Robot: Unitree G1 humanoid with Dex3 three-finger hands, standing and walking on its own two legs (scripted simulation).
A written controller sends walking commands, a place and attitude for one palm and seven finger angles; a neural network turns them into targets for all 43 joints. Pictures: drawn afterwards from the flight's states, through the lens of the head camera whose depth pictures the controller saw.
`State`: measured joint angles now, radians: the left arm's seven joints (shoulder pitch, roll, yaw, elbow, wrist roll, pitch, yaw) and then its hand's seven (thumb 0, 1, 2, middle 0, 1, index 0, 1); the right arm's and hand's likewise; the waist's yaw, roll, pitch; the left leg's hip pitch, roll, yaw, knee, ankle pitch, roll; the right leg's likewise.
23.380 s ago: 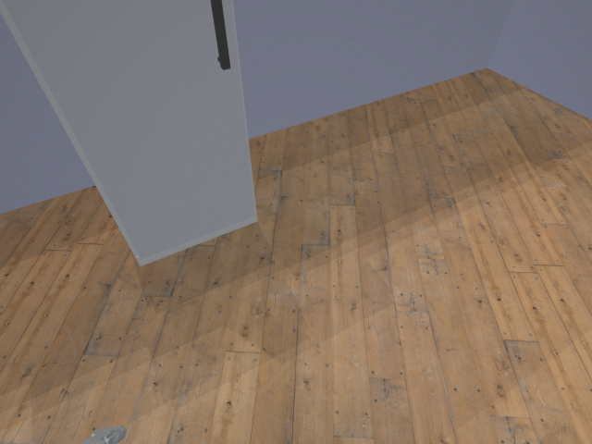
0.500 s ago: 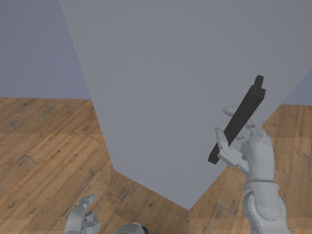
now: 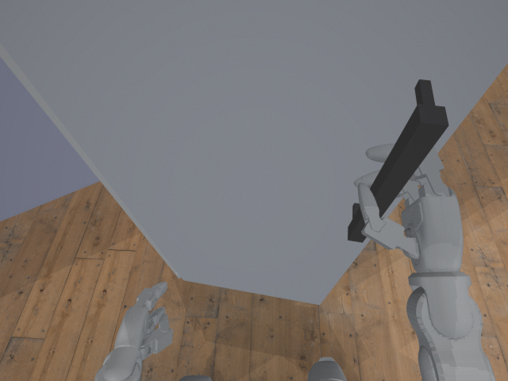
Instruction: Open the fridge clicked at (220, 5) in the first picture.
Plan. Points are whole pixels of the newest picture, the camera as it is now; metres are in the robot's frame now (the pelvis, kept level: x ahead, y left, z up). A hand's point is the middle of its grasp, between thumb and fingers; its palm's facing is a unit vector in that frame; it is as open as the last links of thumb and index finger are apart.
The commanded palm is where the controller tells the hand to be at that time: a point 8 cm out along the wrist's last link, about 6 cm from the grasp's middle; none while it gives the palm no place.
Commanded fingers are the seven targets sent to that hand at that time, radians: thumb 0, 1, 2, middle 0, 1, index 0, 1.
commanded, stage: walk backward, drawing the door open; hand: right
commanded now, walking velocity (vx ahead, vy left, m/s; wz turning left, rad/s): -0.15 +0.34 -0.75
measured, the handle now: (382, 178) +0.34 -0.13 +0.15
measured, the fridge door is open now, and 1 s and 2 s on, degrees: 39 64 88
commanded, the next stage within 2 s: stop walking and hold the door back in 1.50 s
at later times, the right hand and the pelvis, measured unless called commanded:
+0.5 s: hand (343, 269) +0.23 -0.08 +0.15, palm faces +0.51 +0.82 -0.24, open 6.5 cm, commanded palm +0.18 -0.10 +0.16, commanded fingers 0.00 -0.90 -0.90 0.45 1.40 0.45 1.40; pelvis +0.01 +0.20 +0.00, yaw -20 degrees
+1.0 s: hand (282, 360) +0.15 -0.01 +0.15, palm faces +0.77 +0.59 -0.23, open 6.1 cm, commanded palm +0.08 -0.02 +0.16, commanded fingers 0.00 -0.90 -0.90 0.45 1.40 0.45 1.40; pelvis +0.05 +0.33 +0.02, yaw -39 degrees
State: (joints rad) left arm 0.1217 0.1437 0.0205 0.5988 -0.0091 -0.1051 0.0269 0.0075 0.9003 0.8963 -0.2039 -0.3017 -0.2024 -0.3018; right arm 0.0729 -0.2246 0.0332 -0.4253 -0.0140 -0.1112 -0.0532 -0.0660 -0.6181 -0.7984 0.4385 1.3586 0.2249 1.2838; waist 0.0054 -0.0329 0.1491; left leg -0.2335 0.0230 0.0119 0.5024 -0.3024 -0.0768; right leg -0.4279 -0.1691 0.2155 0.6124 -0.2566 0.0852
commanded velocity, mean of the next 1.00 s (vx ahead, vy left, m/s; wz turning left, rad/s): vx -0.17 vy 0.23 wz -0.64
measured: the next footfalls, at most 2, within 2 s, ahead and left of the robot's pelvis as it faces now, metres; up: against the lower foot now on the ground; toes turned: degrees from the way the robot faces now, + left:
right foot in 0.16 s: +0.03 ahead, -0.04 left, +0.00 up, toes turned -13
left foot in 0.46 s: +0.12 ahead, +0.35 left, +0.00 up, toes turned -18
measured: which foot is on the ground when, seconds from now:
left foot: down 0.00-0.16, up 0.18-0.44, down 0.46-0.68, up 0.70-1.00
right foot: up 0.00-0.14, down 0.16-0.46, up 0.48-0.68, down 0.70-1.00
